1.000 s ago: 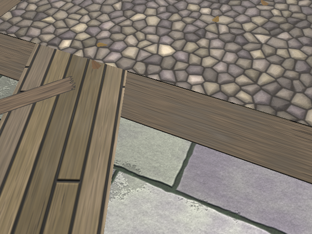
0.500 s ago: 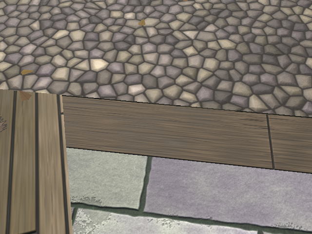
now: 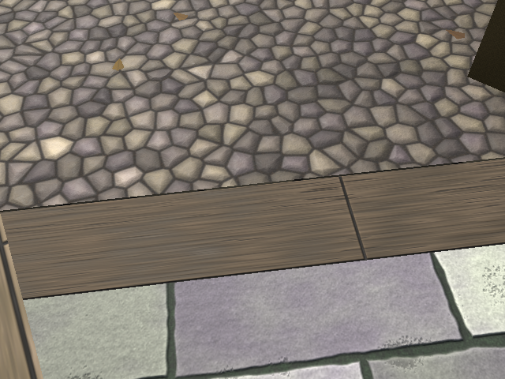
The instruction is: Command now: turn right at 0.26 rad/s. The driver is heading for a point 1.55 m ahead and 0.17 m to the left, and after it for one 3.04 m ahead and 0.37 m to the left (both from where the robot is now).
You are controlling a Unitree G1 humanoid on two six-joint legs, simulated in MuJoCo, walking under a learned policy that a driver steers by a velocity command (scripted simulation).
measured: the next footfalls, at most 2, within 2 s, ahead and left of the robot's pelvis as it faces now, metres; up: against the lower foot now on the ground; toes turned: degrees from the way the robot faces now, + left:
left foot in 0.04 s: +0.05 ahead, +0.14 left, +0.00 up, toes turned -3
left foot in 1.84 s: +0.43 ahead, +0.13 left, +0.00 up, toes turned +0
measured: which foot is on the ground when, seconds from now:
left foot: up 0.00-0.02, down 0.04-1.00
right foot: down 0.00-1.00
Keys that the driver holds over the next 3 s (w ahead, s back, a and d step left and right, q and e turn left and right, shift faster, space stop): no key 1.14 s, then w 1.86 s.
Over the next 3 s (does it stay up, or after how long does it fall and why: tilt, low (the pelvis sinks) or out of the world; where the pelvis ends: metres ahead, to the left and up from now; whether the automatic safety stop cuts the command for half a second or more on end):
stays up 0.92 0.04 -0.01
